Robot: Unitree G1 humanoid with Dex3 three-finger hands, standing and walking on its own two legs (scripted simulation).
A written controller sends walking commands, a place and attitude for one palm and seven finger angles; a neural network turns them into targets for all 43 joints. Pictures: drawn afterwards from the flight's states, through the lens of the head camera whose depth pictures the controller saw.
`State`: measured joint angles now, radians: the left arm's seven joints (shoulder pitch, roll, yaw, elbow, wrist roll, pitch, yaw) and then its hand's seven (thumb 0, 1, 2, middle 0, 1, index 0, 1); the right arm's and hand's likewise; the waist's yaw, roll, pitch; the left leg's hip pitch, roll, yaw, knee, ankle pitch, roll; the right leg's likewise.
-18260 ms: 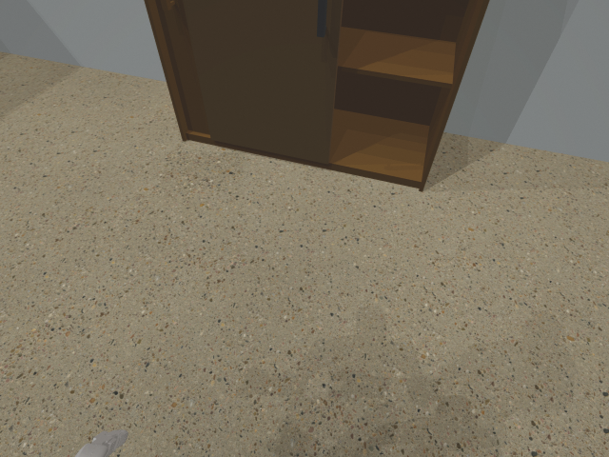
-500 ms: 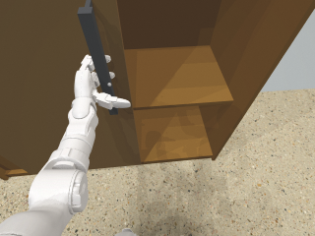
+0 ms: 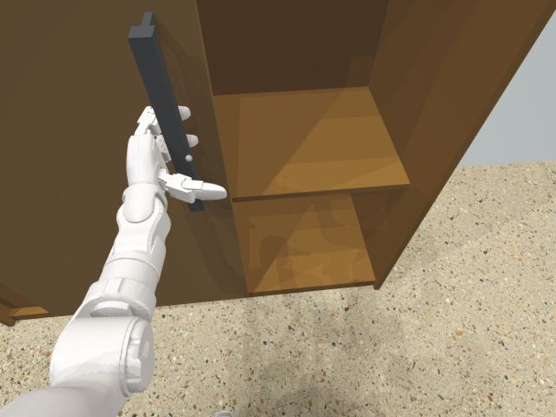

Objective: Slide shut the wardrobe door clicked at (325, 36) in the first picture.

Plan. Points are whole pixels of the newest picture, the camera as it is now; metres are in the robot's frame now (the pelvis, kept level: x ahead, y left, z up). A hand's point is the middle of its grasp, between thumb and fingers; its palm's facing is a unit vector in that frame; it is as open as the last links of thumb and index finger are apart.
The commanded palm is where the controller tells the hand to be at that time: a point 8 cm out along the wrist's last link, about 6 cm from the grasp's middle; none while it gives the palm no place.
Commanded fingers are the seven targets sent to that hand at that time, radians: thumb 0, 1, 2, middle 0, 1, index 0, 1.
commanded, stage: slide the fingers in behind the handle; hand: left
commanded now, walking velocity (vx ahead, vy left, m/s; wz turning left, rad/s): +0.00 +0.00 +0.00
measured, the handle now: (178, 131) +0.52 +0.13 +0.11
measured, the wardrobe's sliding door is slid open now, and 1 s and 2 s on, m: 0.47 0.47 0.47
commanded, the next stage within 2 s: grip the handle and tug to test in 0.28 s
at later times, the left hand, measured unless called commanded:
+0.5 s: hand (187, 159) +0.46 +0.11 +0.11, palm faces +0.05 -1.00 +0.00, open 13.9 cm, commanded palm +0.43 +0.16 +0.11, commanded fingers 0.00 -0.17 0.44 -0.34 -1.25 -0.34 -1.25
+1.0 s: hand (188, 154) +0.47 +0.11 +0.11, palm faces +0.06 -1.00 +0.01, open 6.5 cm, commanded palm +0.44 +0.17 +0.11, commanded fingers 0.00 0.90 0.90 -0.45 -1.40 -0.45 -1.40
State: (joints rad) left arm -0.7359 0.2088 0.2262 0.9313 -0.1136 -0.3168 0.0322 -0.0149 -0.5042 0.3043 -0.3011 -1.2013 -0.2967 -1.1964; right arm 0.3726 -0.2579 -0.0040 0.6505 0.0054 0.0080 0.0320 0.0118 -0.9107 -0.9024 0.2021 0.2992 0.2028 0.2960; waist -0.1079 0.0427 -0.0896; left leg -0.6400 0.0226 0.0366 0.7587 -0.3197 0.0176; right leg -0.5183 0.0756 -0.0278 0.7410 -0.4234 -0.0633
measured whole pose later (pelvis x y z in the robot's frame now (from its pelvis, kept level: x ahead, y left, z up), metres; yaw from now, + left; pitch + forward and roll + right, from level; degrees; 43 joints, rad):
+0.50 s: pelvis +0.00 +0.00 +0.00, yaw +1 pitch +11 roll -1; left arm -0.76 0.20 0.19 0.95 -0.12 -0.30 0.04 -0.01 -0.46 0.32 -0.30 -1.21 -0.28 -1.19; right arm 0.36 -0.25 0.00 0.66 0.01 0.01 0.03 0.01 -0.91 -0.90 0.20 0.30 0.20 0.30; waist -0.10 0.04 -0.08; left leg -0.64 0.01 0.03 0.76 -0.32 0.02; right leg -0.52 0.07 -0.03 0.75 -0.42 -0.06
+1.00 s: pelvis +0.00 +0.01 +0.00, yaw +0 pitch +12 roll -1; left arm -0.81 0.22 0.23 1.01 -0.11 -0.33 0.05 0.00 0.54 0.75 -0.41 -1.35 -0.41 -1.35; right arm 0.38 -0.25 0.00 0.67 0.00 0.01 0.03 0.01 -0.91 -0.90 0.20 0.30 0.20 0.30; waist -0.12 0.04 -0.08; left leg -0.66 0.02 0.04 0.77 -0.32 0.03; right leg -0.54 0.07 -0.03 0.75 -0.42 -0.05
